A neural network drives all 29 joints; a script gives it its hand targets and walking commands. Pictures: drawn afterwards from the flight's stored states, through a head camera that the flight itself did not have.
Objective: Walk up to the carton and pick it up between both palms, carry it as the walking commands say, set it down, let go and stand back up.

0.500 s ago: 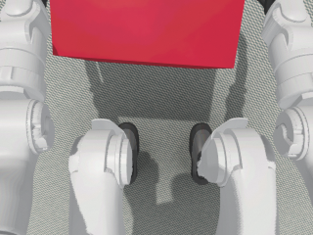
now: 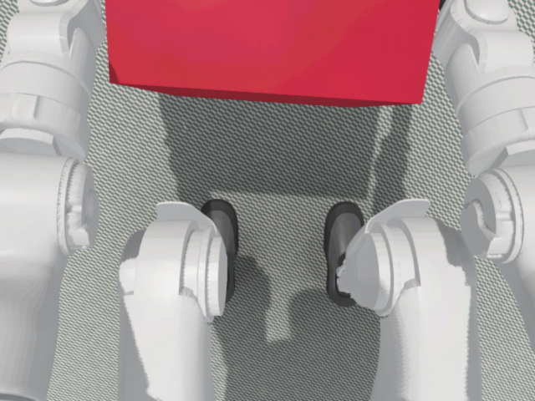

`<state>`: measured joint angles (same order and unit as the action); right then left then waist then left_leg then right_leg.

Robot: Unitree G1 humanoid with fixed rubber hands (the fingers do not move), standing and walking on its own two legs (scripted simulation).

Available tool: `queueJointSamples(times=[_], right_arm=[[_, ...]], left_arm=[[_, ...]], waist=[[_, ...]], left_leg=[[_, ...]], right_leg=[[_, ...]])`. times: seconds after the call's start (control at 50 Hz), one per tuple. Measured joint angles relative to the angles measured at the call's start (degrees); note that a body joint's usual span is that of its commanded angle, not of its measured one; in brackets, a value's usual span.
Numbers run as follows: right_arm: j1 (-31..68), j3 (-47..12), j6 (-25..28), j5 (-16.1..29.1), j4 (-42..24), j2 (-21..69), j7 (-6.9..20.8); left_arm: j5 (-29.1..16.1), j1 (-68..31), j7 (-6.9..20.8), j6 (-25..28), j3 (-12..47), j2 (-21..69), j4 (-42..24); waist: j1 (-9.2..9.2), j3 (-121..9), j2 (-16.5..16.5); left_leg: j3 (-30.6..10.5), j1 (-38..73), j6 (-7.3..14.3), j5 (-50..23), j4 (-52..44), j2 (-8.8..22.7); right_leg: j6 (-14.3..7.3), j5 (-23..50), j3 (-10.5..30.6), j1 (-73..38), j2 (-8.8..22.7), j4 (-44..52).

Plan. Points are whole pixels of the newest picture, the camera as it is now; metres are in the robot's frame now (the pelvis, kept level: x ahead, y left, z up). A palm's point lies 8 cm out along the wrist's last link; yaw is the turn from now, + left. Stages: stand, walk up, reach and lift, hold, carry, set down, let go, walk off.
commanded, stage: reach and lift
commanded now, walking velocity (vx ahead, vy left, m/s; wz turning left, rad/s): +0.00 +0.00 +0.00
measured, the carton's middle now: (270, 17) +0.53 +0.03 -0.24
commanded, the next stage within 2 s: none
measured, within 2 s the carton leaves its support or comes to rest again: leaves its support in 0.82 s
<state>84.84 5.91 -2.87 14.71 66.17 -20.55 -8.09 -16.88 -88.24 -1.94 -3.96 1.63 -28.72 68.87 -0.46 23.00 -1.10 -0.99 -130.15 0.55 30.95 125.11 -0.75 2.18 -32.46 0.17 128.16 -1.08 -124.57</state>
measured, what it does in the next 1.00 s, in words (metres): stands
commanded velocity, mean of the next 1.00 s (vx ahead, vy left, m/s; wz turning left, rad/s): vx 0.00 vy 0.00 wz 0.00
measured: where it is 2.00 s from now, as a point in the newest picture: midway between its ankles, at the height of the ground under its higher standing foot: (281, 269)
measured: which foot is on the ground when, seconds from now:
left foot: down 0.00-1.00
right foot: down 0.00-1.00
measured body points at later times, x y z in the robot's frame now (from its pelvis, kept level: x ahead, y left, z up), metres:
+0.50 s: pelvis +0.00 +0.00 -0.01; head +0.37 +0.02 +0.24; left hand +0.57 +0.22 -0.17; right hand +0.57 -0.17 -0.18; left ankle +0.12 +0.11 -0.34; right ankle +0.12 -0.13 -0.34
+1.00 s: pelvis +0.01 +0.00 +0.00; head +0.36 +0.02 +0.28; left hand +0.57 +0.22 -0.13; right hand +0.57 -0.17 -0.14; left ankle +0.12 +0.12 -0.34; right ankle +0.12 -0.13 -0.34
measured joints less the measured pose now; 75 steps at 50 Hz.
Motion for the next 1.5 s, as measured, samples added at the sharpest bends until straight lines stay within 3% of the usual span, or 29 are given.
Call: queueJointSamples(times=[0.18, 0.3, 0.58, 0.92, 1.2, 1.5], right_arm=[[1.0, -0.7, 0.1, 1.5, 1.0, -0.9, 0.6], [1.8, 1.5, -2.1, 0.2, 0.9, -0.5, 0.9], [-2.6, 9.3, -6.6, -6.4, -7.0, 2.3, 1.7], [-8.4, 8.0, -9.8, -5.3, -14.4, 2.9, 0.6], [-9.6, 14.2, -13.3, -11.5, -16.4, 5.9, 2.4], [-13.4, 17.0, -15.9, -13.3, -22.9, 7.5, 3.6]], left_arm=[[0.6, -1.2, 1.4, 0.1, 0.1, 0.4, 1.0], [2.9, -2.0, 2.0, -1.8, -2.2, 0.6, 1.3], [9.8, 2.7, 2.9, -6.6, -11.2, 2.9, -6.5], [8.1, 7.2, 1.7, -9.9, -8.4, 3.4, -12.7], [14.9, 9.1, 3.7, -13.4, -15.0, 5.9, -14.9], [16.0, 12.4, 3.5, -16.0, -16.4, 8.0, -20.9]], waist=[[-0.21, 0.4, -0.2], [-0.35, 0.1, -0.3], [-0.48, -1.3, -0.7], [-0.37, -7.2, -0.8], [-0.27, -15.2, -1.1], [0.17, -19.0, -1.0]], left_leg=[[-0.1, 0.2, 0.0, -0.3, -0.6, 0.1], [-0.1, -0.2, -0.1, -0.2, -0.1, 0.3], [0.4, -1.0, 0.1, 0.7, 1.8, 0.7], [-0.2, -2.0, -0.7, 1.3, 0.3, -0.1], [-1.0, -1.5, -1.4, -0.3, -5.9, -1.3], [-1.4, -0.4, -1.2, -0.8, -10.5, -2.1]], right_leg=[[0.1, 0.6, 0.1, 0.0, -0.5, 0.7], [0.3, 0.8, 0.3, 0.6, -1.2, 0.3], [0.4, 0.1, 0.8, 1.9, -2.0, -1.8], [0.4, -0.7, 0.8, 2.9, -2.4, -0.5], [0.3, 0.7, 0.8, 2.2, -2.6, 5.7], [1.0, 1.1, 1.3, 0.6, -3.0, 10.7]])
